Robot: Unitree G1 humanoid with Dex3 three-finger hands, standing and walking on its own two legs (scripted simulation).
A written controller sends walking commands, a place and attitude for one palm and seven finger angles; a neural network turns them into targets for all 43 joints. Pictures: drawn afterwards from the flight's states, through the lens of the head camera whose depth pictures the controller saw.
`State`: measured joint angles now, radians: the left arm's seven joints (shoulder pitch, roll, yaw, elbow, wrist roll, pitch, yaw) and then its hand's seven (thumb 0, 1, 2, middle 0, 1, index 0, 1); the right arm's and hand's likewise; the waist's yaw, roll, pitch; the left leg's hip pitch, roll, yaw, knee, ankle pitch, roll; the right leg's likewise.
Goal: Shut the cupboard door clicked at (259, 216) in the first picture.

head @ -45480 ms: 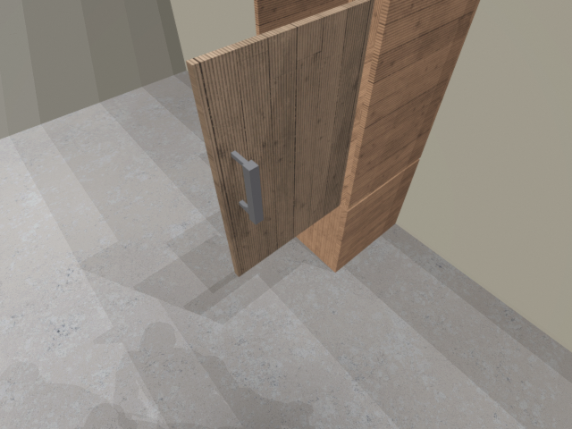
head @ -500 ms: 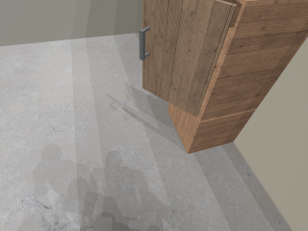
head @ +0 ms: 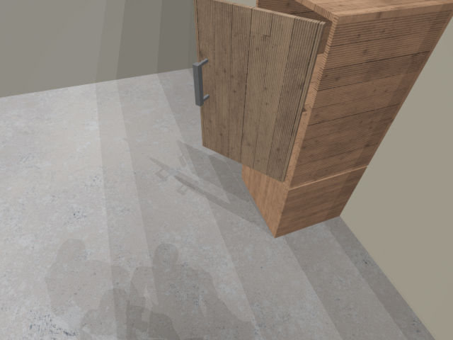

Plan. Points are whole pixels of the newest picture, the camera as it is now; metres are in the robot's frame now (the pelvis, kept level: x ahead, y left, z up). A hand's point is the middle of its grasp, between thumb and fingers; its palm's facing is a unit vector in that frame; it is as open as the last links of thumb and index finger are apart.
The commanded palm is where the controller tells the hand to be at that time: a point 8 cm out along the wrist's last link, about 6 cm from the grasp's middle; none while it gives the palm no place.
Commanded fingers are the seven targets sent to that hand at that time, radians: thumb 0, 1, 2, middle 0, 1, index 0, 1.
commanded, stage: let the arm hang, fingers relaxed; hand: left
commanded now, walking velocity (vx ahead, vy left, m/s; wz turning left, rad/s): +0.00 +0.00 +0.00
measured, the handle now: (202, 82) +0.92 +0.13 -0.01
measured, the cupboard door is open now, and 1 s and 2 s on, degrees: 37 37 37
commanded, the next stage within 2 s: look to check the result in 0.08 s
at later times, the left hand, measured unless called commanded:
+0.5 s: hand out of the picture -0.01 +0.19 -0.17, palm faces +0.01 -0.97 -0.24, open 7.4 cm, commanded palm none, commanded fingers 0.00 0.90 0.90 -0.20 -0.30 -0.20 -0.30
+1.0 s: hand out of the picture +0.05 +0.20 -0.18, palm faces +0.09 -0.96 -0.26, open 7.4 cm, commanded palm none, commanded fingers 0.00 0.90 0.90 -0.20 -0.30 -0.20 -0.30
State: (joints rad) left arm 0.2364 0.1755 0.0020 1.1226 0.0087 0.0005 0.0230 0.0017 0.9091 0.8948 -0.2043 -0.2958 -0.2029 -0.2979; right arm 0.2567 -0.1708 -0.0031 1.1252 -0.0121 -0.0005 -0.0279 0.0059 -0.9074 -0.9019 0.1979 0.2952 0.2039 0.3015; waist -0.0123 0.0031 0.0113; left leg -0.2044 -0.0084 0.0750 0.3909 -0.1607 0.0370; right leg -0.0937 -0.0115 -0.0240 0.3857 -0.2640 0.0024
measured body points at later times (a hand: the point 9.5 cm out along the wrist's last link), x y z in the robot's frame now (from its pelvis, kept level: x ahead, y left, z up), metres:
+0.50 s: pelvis +0.01 -0.01 +0.00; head +0.01 -0.01 +0.45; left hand +0.00 +0.25 -0.15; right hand +0.03 -0.26 -0.15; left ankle +0.03 +0.09 -0.74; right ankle -0.03 -0.12 -0.74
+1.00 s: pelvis +0.01 -0.01 -0.01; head +0.03 -0.01 +0.44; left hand +0.04 +0.25 -0.16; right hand +0.05 -0.26 -0.16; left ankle +0.03 +0.09 -0.74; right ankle -0.03 -0.12 -0.74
